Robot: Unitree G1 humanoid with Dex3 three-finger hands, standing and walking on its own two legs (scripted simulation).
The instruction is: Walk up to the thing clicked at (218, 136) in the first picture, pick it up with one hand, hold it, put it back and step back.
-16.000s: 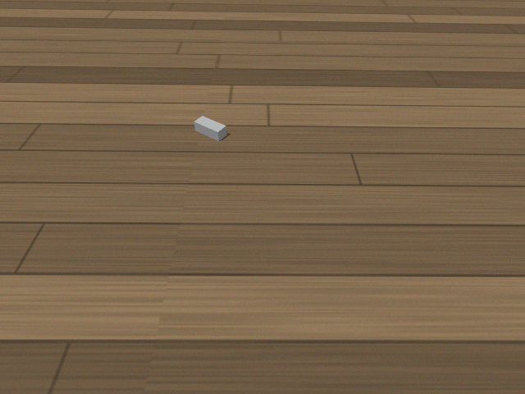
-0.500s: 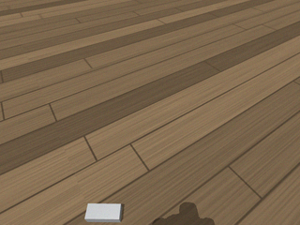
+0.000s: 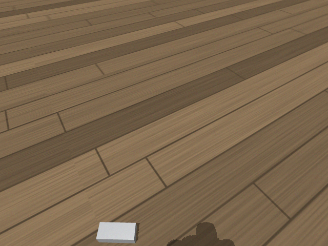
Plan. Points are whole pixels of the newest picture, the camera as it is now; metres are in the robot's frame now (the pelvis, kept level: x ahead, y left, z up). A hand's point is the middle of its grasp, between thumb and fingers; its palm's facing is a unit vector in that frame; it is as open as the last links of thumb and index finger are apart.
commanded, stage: walk up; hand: left
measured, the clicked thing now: (117, 232) +0.38 +0.26 -0.75
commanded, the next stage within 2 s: none
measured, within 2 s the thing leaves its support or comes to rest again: neither
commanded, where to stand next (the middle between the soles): +0.02 +0.04 m, yaw +1 degrees
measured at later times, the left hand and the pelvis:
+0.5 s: hand out of the picture +0.08 +0.28 -0.15, palm faces +0.01 -0.93 -0.38, open 7.4 cm; pelvis +0.01 +0.01 +0.00, yaw +0 degrees
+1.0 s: hand out of the picture +0.10 +0.28 -0.15, palm faces +0.02 -0.92 -0.39, open 7.4 cm; pelvis +0.02 +0.02 +0.00, yaw +1 degrees
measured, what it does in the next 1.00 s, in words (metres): stands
